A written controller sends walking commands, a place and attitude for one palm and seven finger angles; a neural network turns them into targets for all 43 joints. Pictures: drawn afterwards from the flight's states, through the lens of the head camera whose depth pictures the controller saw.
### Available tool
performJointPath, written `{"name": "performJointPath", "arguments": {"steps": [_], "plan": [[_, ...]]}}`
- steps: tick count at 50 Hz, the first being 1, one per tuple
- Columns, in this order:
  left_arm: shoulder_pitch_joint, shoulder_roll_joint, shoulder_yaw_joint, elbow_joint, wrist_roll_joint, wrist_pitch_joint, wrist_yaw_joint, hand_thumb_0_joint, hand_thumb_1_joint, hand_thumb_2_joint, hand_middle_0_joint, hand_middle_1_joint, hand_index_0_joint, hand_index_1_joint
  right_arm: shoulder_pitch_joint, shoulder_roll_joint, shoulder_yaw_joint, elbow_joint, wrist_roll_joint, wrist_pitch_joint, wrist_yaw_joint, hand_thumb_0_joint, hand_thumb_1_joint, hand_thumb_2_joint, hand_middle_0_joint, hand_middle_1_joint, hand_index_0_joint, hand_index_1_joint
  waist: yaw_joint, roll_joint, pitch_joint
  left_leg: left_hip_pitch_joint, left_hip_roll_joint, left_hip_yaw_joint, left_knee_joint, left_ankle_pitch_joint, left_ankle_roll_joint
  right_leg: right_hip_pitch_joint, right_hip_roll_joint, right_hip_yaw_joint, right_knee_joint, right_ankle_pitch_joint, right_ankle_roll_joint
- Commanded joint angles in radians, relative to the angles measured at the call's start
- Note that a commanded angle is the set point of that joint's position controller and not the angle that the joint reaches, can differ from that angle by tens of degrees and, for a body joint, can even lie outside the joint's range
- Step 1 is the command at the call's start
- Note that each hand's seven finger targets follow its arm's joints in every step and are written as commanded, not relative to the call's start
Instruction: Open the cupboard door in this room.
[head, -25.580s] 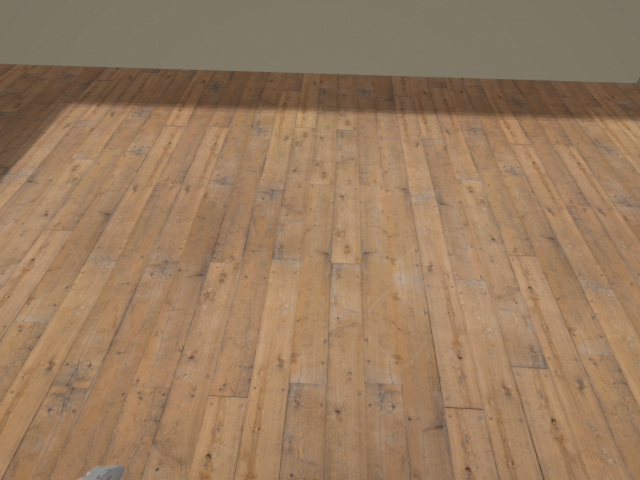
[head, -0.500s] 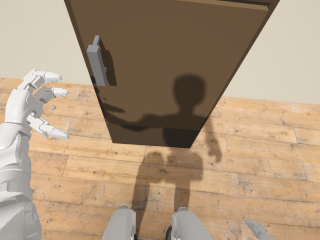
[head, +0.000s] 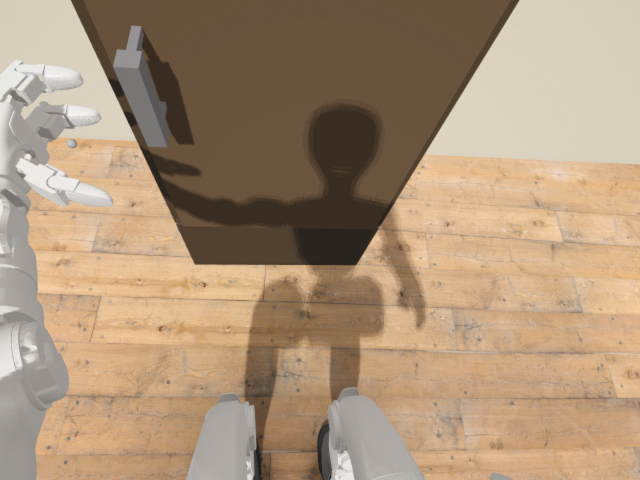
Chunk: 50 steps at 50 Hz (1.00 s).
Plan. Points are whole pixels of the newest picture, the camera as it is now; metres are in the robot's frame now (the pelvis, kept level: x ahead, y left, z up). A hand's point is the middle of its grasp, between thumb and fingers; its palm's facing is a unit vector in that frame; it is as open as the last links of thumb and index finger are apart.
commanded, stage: move the hooked fingers beside the handle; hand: left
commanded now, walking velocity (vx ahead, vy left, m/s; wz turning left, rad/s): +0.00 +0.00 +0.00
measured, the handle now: (147, 90) +0.56 +0.18 +0.07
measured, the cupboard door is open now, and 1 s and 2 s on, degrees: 0 0 0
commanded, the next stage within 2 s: slide the fingers in behind the handle in 0.96 s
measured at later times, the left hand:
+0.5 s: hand (70, 131) +0.51 +0.26 +0.05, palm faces -0.01 -1.00 -0.03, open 14.0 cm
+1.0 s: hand (76, 130) +0.51 +0.26 +0.05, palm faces -0.01 -1.00 -0.04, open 14.0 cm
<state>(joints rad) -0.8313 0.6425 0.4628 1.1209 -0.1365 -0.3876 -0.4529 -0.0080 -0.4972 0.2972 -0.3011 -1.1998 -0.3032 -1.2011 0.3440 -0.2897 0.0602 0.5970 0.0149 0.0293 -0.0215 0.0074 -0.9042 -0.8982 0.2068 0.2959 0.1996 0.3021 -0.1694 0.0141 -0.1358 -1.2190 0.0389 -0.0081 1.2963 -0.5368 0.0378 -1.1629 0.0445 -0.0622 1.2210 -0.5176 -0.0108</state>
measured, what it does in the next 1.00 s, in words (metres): stands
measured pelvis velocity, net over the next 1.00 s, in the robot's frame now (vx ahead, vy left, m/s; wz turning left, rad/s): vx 0.00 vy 0.01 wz -0.01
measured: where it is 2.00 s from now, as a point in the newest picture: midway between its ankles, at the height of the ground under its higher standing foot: outside the picture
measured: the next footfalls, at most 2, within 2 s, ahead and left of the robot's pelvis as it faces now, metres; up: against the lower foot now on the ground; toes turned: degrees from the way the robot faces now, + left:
none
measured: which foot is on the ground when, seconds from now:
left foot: down 0.00-1.00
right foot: down 0.00-1.00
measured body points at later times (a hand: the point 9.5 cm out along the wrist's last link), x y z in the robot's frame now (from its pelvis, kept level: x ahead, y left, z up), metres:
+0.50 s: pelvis +0.00 +0.01 +0.00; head +0.17 +0.05 +0.42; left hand +0.50 +0.31 +0.06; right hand +0.02 -0.26 -0.10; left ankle +0.03 +0.09 -0.62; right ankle +0.03 -0.12 -0.62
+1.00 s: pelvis +0.00 +0.01 +0.00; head +0.17 +0.05 +0.41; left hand +0.51 +0.31 +0.05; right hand +0.03 -0.26 -0.10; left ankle +0.03 +0.09 -0.62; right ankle +0.03 -0.12 -0.62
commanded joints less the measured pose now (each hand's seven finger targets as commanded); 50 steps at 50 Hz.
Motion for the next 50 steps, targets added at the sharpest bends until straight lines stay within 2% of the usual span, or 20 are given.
{"name": "performJointPath", "arguments": {"steps": [1,5,8,10,13,15,17,18,20,22,24,25,27,29,36,37,39,45,48,50], "plan": [[-0.452,0.280,0.020,-0.180,-0.010,-0.058,0.010,0.000,-0.500,0.300,-0.300,-1.200,-0.300,-1.200,0.160,-0.198,-0.075,-0.046,-0.007,-0.011,-0.017,0.000,-0.900,-0.900,0.200,0.300,0.200,0.300,-0.016,0.181,-0.488,0.451,0.001,-0.084,-0.135,0.397,0.001,0.128,0.007,0.025,-0.135,0.257,-0.018],[-0.483,0.312,0.034,-0.157,0.011,-0.049,0.025,0.000,-0.500,0.300,-0.300,-1.200,-0.300,-1.200,0.176,-0.206,-0.073,-0.039,-0.013,0.000,-0.013,0.000,-0.900,-0.900,0.200,0.300,0.200,0.300,-0.019,0.204,-0.520,0.472,0.005,-0.093,-0.126,0.410,-0.003,0.102,0.007,0.020,-0.130,0.249,-0.018],[-0.538,0.321,0.031,-0.145,0.022,-0.039,0.034,0.000,-0.500,0.300,-0.300,-1.200,-0.300,-1.200,0.189,-0.209,-0.070,-0.035,-0.017,0.007,-0.011,0.000,-0.900,-0.900,0.200,0.300,0.200,0.300,-0.039,0.208,-0.527,0.474,0.008,-0.098,-0.115,0.429,-0.002,0.085,0.009,0.017,-0.126,0.260,-0.017],[-0.489,0.374,0.069,-0.139,0.030,-0.034,0.037,0.000,-0.500,0.300,-0.300,-1.200,-0.300,-1.200,0.194,-0.212,-0.066,-0.045,-0.019,0.015,-0.008,0.000,-0.900,-0.900,0.200,0.300,0.200,0.300,-0.013,0.214,-0.541,0.461,0.007,-0.094,-0.118,0.439,-0.004,0.118,0.010,0.017,-0.121,0.269,-0.020],[-0.423,0.355,0.070,-0.192,0.025,-0.040,0.027,0.000,-0.500,0.300,-0.300,-1.200,-0.300,-1.200,0.193,-0.205,-0.070,-0.064,-0.019,0.028,0.002,0.000,-0.900,-0.900,0.200,0.300,0.200,0.300,0.010,0.250,-0.602,0.528,0.010,-0.092,-0.123,0.524,-0.011,0.136,0.011,0.016,-0.118,0.319,-0.020],[-0.419,0.323,0.057,-0.201,0.014,-0.036,0.022,0.000,-0.500,0.300,-0.300,-1.200,-0.300,-1.200,0.189,-0.200,-0.073,-0.063,-0.016,0.032,0.008,0.000,-0.900,-0.900,0.200,0.300,0.200,0.300,-0.001,0.220,-0.569,0.519,0.012,-0.093,-0.130,0.495,-0.008,0.135,0.014,0.013,-0.132,0.306,-0.016],[-0.413,0.354,0.084,-0.189,0.008,-0.033,0.021,0.000,-0.500,0.300,-0.300,-1.200,-0.300,-1.200,0.193,-0.207,-0.071,-0.064,-0.013,0.036,0.002,0.000,-0.900,-0.900,0.200,0.300,0.200,0.300,-0.006,0.181,-0.551,0.482,0.012,-0.087,-0.131,0.479,-0.001,0.152,0.016,0.017,-0.133,0.314,-0.014],[-0.438,0.346,0.071,-0.210,0.008,-0.037,0.020,0.000,-0.500,0.300,-0.300,-1.200,-0.300,-1.200,0.189,-0.203,-0.071,-0.063,-0.012,0.036,0.003,0.000,-0.900,-0.900,0.200,0.300,0.200,0.300,-0.005,0.211,-0.546,0.491,0.011,-0.091,-0.138,0.467,-0.005,0.143,0.015,0.014,-0.134,0.298,-0.015],[-0.449,0.332,0.063,-0.213,0.005,-0.042,0.024,0.000,-0.500,0.300,-0.300,-1.200,-0.300,-1.200,0.185,-0.202,-0.072,-0.057,-0.012,0.034,0.002,0.000,-0.900,-0.900,0.200,0.300,0.200,0.300,-0.015,0.198,-0.521,0.482,0.010,-0.088,-0.139,0.424,-0.002,0.133,0.016,0.018,-0.146,0.270,-0.015],[-0.463,0.337,0.069,-0.252,0.005,-0.064,0.026,0.000,-0.500,0.300,-0.300,-1.200,-0.300,-1.200,0.191,-0.204,-0.076,-0.049,-0.014,0.033,0.000,0.000,-0.900,-0.900,0.200,0.300,0.200,0.300,-0.007,0.231,-0.565,0.556,0.014,-0.103,-0.146,0.474,-0.011,0.114,0.017,0.012,-0.141,0.278,-0.020],[-0.457,0.263,0.018,-0.219,0.001,-0.063,0.024,0.000,-0.500,0.300,-0.300,-1.200,-0.300,-1.200,0.182,-0.196,-0.077,-0.038,-0.014,0.029,0.003,0.000,-0.900,-0.900,0.200,0.300,0.200,0.300,-0.022,0.246,-0.523,0.568,0.016,-0.109,-0.151,0.442,-0.016,0.064,0.016,0.006,-0.150,0.244,-0.020],[-0.474,0.272,0.020,-0.214,0.000,-0.063,0.026,0.000,-0.500,0.300,-0.300,-1.200,-0.300,-1.200,0.185,-0.202,-0.077,-0.031,-0.015,0.030,0.001,0.000,-0.900,-0.900,0.200,0.300,0.200,0.300,-0.030,0.223,-0.501,0.560,0.017,-0.116,-0.157,0.426,-0.016,0.060,0.014,0.001,-0.150,0.235,-0.021],[-0.487,0.234,-0.008,-0.218,0.003,-0.062,0.027,0.000,-0.500,0.300,-0.300,-1.200,-0.300,-1.200,0.188,-0.203,-0.080,-0.029,-0.016,0.030,-0.001,0.000,-0.900,-0.900,0.200,0.300,0.200,0.300,-0.035,0.238,-0.519,0.599,0.019,-0.126,-0.159,0.460,-0.020,0.037,0.012,-0.002,-0.147,0.241,-0.022],[-0.454,0.211,-0.022,-0.169,0.005,-0.047,0.032,0.000,-0.500,0.300,-0.300,-1.200,-0.300,-1.200,0.185,-0.201,-0.079,-0.029,-0.016,0.032,0.000,0.000,-0.900,-0.900,0.200,0.300,0.200,0.300,-0.033,0.223,-0.486,0.576,0.016,-0.123,-0.162,0.440,-0.020,0.028,0.012,-0.004,-0.151,0.232,-0.023],[-0.485,0.250,0.007,-0.199,0.014,-0.068,0.063,0.000,-0.500,0.300,-0.300,-1.200,-0.300,-1.200,0.179,-0.198,-0.074,-0.050,-0.022,0.037,0.003,0.000,-0.900,-0.900,0.200,0.300,0.200,0.300,-0.025,0.225,-0.515,0.553,0.010,-0.113,-0.143,0.467,-0.017,0.060,0.012,0.001,-0.132,0.255,-0.025],[-0.472,0.286,0.031,-0.195,0.022,-0.072,0.065,0.000,-0.500,0.300,-0.300,-1.200,-0.300,-1.200,0.178,-0.203,-0.074,-0.051,-0.021,0.041,0.002,0.000,-0.900,-0.900,0.200,0.300,0.200,0.300,-0.015,0.232,-0.533,0.564,0.012,-0.113,-0.142,0.484,-0.021,0.067,0.012,0.003,-0.130,0.263,-0.025],[-0.481,0.263,0.014,-0.192,0.020,-0.073,0.064,0.000,-0.500,0.300,-0.300,-1.200,-0.300,-1.200,0.171,-0.197,-0.073,-0.055,-0.019,0.041,0.005,0.000,-0.900,-0.900,0.200,0.300,0.200,0.300,-0.022,0.216,-0.523,0.538,0.008,-0.105,-0.138,0.466,-0.016,0.088,0.012,0.007,-0.133,0.266,-0.021],[-0.466,0.330,0.046,-0.159,0.025,-0.060,0.053,0.000,-0.500,0.300,-0.300,-1.200,-0.300,-1.200,0.166,-0.202,-0.063,-0.064,-0.015,0.043,0.001,0.000,-0.900,-0.900,0.200,0.300,0.200,0.300,-0.022,0.185,-0.512,0.445,0.004,-0.085,-0.128,0.403,-0.002,0.145,0.015,0.020,-0.135,0.264,-0.017],[-0.500,0.313,0.027,-0.187,0.019,-0.066,0.038,0.000,-0.500,0.300,-0.300,-1.200,-0.300,-1.200,0.169,-0.201,-0.065,-0.056,-0.016,0.041,0.000,0.000,-0.900,-0.900,0.200,0.300,0.200,0.300,-0.024,0.243,-0.543,0.504,0.008,-0.096,-0.123,0.436,-0.008,0.106,0.015,0.016,-0.127,0.269,-0.021],[-0.478,0.284,0.017,-0.187,0.010,-0.061,0.031,0.000,-0.500,0.300,-0.300,-1.200,-0.300,-1.200,0.172,-0.199,-0.069,-0.050,-0.014,0.039,0.001,0.000,-0.900,-0.900,0.200,0.300,0.200,0.300,-0.025,0.233,-0.556,0.523,0.009,-0.099,-0.123,0.456,-0.009,0.104,0.017,0.014,-0.132,0.277,-0.021]]}}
